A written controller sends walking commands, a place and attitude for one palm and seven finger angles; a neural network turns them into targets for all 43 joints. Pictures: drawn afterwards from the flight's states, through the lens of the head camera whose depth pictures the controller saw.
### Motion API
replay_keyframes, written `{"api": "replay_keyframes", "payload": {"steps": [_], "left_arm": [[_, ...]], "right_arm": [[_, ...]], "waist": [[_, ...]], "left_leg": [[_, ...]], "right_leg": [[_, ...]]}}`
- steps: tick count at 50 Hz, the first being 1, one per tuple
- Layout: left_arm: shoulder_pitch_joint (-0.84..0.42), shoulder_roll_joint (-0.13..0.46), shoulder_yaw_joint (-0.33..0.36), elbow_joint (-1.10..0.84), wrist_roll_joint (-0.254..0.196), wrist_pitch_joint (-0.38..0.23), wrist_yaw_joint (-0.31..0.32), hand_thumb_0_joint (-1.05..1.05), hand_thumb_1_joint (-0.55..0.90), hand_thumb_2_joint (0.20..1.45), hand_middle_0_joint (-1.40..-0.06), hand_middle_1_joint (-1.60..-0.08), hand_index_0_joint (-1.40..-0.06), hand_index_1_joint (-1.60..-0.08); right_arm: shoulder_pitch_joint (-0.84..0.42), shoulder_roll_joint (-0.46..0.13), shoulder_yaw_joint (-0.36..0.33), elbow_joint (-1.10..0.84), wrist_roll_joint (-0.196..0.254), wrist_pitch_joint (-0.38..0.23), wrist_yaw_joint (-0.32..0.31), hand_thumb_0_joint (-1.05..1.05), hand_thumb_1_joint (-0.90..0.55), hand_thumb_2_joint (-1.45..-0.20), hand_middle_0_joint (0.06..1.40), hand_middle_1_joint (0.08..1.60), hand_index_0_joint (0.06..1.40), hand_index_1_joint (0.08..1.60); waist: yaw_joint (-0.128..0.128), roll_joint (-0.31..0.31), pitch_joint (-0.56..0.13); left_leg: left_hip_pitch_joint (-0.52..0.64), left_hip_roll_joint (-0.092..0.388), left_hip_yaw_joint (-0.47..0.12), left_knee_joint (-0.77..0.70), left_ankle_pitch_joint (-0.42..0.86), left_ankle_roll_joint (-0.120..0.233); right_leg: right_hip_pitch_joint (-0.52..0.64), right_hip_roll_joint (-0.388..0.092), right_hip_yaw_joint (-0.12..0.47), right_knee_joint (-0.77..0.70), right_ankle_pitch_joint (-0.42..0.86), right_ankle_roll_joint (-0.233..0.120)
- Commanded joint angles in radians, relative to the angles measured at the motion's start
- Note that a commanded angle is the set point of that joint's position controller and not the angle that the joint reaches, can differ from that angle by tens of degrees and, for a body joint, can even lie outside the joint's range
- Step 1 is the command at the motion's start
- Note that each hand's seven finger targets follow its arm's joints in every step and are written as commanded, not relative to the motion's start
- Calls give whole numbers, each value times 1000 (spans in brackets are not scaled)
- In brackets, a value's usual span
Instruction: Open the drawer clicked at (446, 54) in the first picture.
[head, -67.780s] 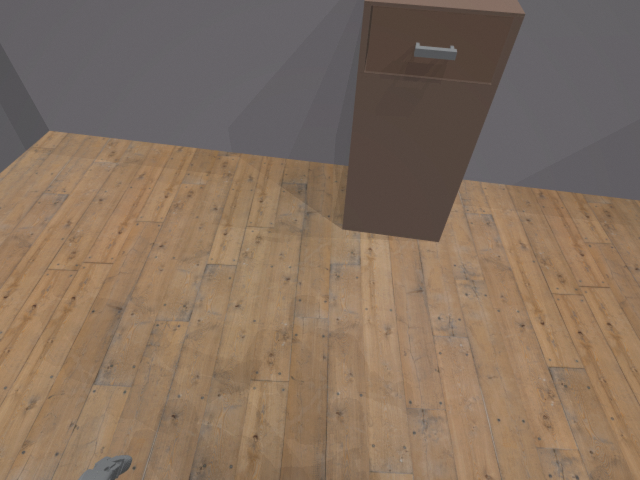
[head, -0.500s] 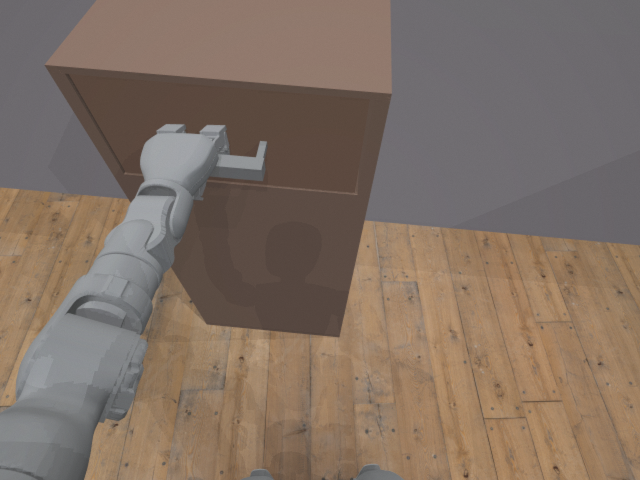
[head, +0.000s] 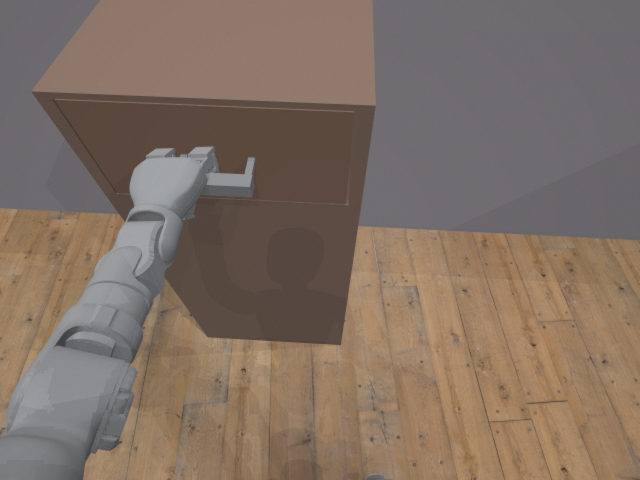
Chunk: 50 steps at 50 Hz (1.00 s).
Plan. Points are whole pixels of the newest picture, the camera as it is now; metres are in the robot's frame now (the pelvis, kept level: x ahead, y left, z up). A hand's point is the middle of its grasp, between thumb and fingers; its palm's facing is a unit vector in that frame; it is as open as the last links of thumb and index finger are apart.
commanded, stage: pull the drawer open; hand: left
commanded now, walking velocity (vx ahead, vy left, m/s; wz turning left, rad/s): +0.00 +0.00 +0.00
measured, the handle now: (214, 173) +0.51 +0.13 +0.06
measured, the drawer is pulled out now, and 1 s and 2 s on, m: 0.00 0.01 0.02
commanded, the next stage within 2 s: none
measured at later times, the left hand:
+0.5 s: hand (180, 222) +0.45 +0.18 +0.04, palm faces -0.03 -0.04 -1.00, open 5.4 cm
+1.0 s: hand (183, 214) +0.46 +0.17 +0.04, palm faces -0.04 -0.02 -1.00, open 5.4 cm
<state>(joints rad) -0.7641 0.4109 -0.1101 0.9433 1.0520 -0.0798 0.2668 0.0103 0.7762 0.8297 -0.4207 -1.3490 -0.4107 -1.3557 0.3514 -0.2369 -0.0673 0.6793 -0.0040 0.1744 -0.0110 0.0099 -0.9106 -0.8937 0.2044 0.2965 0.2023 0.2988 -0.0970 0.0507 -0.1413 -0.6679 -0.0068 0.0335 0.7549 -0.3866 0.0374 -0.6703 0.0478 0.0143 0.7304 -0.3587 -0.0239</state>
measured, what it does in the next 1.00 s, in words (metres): stands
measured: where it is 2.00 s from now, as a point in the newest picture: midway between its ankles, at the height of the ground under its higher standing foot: outside the picture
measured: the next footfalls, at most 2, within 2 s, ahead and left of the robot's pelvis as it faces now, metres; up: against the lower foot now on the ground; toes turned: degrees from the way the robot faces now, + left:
none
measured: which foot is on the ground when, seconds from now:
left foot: down 0.00-1.00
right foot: down 0.00-1.00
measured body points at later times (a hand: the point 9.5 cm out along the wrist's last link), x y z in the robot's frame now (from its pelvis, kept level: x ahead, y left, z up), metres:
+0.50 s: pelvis +0.02 +0.00 +0.00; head +0.09 +0.00 +0.45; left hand +0.44 +0.18 +0.09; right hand +0.13 -0.25 -0.13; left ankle -0.02 +0.10 -0.71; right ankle -0.01 -0.11 -0.71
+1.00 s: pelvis -0.02 +0.00 -0.01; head +0.06 +0.00 +0.44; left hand +0.46 +0.17 +0.09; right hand -0.03 -0.27 -0.14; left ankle -0.02 +0.10 -0.71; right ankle -0.01 -0.11 -0.71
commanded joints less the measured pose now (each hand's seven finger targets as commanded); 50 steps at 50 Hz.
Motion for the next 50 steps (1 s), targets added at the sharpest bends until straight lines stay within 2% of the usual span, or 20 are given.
{"api": "replay_keyframes", "payload": {"steps": [1, 2, 4, 6, 8, 9, 14, 16, 19, 21, 22, 25, 26, 27, 34, 41, 44, 45, 47, 50], "left_arm": [[-304, 141, 47, -246, -5, -28, 42, 0, 900, 900, -400, -1350, -400, -1350], [-289, 152, 53, -242, 3, -24, 44, 0, 900, 900, -400, -1350, -400, -1350], [-269, 98, 14, -274, 2, -13, 46, 0, 900, 900, -400, -1350, -400, -1350], [-253, 139, 51, -318, 7, -8, 52, 0, 900, 900, -400, -1350, -400, -1350], [-213, 122, 44, -336, 9, 9, 54, 0, 900, 900, -400, -1350, -400, -1350], [-224, 85, 11, -357, 7, 16, 53, 0, 900, 900, -400, -1350, -400, -1350], [-155, 89, 14, -392, 1, 58, 39, 0, 900, 900, -400, -1350, -400, -1350], [-147, 122, 37, -453, 4, 58, 34, 0, 900, 900, -400, -1350, -400, -1350], [-87, 66, -4, -518, -2, 63, 22, 0, 900, 900, -400, -1350, -400, -1350], [-361, 97, -21, -456, 7, 60, 26, 0, 900, 900, -400, -1350, -400, -1350], [-473, 94, -41, -402, 18, 61, 31, 0, 900, 900, -400, -1350, -400, -1350], [-432, 155, 13, -306, 39, 63, 38, 0, 900, 900, -400, -1350, -400, -1350], [-467, 157, 14, -312, 30, 57, 37, 0, 900, 900, -400, -1350, -400, -1350], [-503, 112, -21, -327, 14, 48, 34, 0, 900, 900, -400, -1350, -400, -1350], [-549, 133, 4, -201, -6, 8, 37, 0, 900, 900, -400, -1350, -400, -1350], [-623, 201, 46, -150, 10, -17, 68, 0, 900, 900, -400, -1350, -400, -1350], [-648, 196, 32, -140, 23, -20, 84, 0, 900, 900, -400, -1350, -400, -1350], [-648, 158, 4, -120, 21, -14, 86, 0, 900, 900, -400, -1350, -400, -1350], [-666, 185, 21, -118, 22, -16, 91, 0, 900, 900, -400, -1350, -400, -1350], [-688, 165, 5, -104, 21, -5, 100, 0, 900, 900, -400, -1350, -400, -1350]], "right_arm": [[37, -152, -54, -100, -6, -21, -2, 0, -900, -900, 200, 300, 200, 300], [38, -152, -53, -100, -5, -15, -2, 0, -900, -900, 200, 300, 200, 300], [25, -148, -54, -108, -3, -12, 5, 0, -900, -900, 200, 300, 200, 300], [15, -150, -58, -109, -4, -9, 8, 0, -900, -900, 200, 300, 200, 300], [9, -146, -59, -113, -2, -3, 11, 0, -900, -900, 200, 300, 200, 300], [1, -145, -58, -115, -4, -1, 14, 0, -900, -900, 200, 300, 200, 300], [-31, -143, -53, -126, 1, 9, 17, 0, -900, -900, 200, 300, 200, 300], [-48, -144, -52, -138, -1, 12, 15, 0, -900, -900, 200, 300, 200, 300], [-66, -135, -51, -148, -1, 11, 20, 0, -900, -900, 200, 300, 200, 300], [-45, -139, -45, -105, 0, 12, 6, 0, -900, -900, 200, 300, 200, 300], [-35, -136, -45, -88, 0, 8, 1, 0, -900, -900, 200, 300, 200, 300], [-26, -138, -43, -84, -5, 2, -15, 0, -900, -900, 200, 300, 200, 300], [-19, -139, -44, -82, -8, 0, -19, 0, -900, -900, 200, 300, 200, 300], [-12, -131, -45, -83, -8, -5, -17, 0, -900, -900, 200, 300, 200, 300], [19, -137, -40, -71, -7, -21, -25, 0, -900, -900, 200, 300, 200, 300], [59, -150, -41, -55, -7, -46, -29, 0, -900, -900, 200, 300, 200, 300], [76, -153, -45, -48, -7, -56, -28, 0, -900, -900, 200, 300, 200, 300], [82, -153, -45, -45, -7, -59, -26, 0, -900, -900, 200, 300, 200, 300], [93, -160, -46, -39, -6, -66, -25, 0, -900, -900, 200, 300, 200, 300], [105, -163, -48, -33, -7, -74, -23, 0, -900, -900, 200, 300, 200, 300]], "waist": [[31, -35, -419], [34, -45, -404], [31, -35, -387], [48, -20, -418], [50, -16, -418], [41, -19, -405], [49, -45, -391], [63, -27, -411], [67, -15, -430], [-8, -41, -345], [-32, -23, -300], [-6, -40, -346], [-5, -20, -391], [-12, 6, -422], [-31, -49, -385], [-42, -23, -397], [-48, 7, -411], [-56, 6, -387], [-57, 8, -387], [-65, 13, -392]], "left_leg": [[291, -7, -14, -35, 526, 8], [284, -6, -16, -38, 540, 8], [303, -3, -16, -39, 565, 7], [334, 2, -19, -33, 629, 4], [358, 6, -26, -29, 680, 2], [366, 8, -26, -29, 698, 3], [373, 7, -26, -34, 715, 4], [381, 6, -25, -36, 741, 3], [422, 11, -32, -31, 802, 2], [381, 6, -37, -28, 686, 1], [362, 3, -35, -29, 604, 0], [338, -14, -23, -31, 539, 2], [347, -16, -22, -25, 557, 0], [369, -16, -24, -20, 571, 0], [275, -23, -26, -21, 429, 5], [217, -26, -26, -23, 339, 8], [227, -24, -31, -24, 306, 6], [225, -22, -32, -29, 290, 6], [214, -20, -35, -32, 269, 7], [222, -18, -39, -38, 247, 7]], "right_leg": [[225, 12, -13, -65, 435, -23], [224, 11, -15, -61, 446, -21], [207, 13, -21, -64, 443, -20], [219, 12, -16, -57, 461, -23], [216, 13, -20, -53, 483, -21], [207, 13, -22, -55, 491, -19], [238, 10, -22, -62, 519, -17], [263, 7, -17, -60, 534, -20], [260, 7, -18, -59, 553, -15], [197, 4, -23, -66, 496, -14], [147, 6, -25, -72, 444, -13], [180, 5, -18, -66, 438, -21], [193, 2, -14, -58, 452, -22], [186, 1, -16, -54, 459, -19], [174, 1, -12, -60, 392, -15], [154, 2, -3, -63, 312, -18], [118, 6, -7, -65, 259, -20], [98, 8, -11, -71, 237, -21], [92, 8, -10, -73, 211, -21], [73, 10, -16, -78, 179, -22]]}}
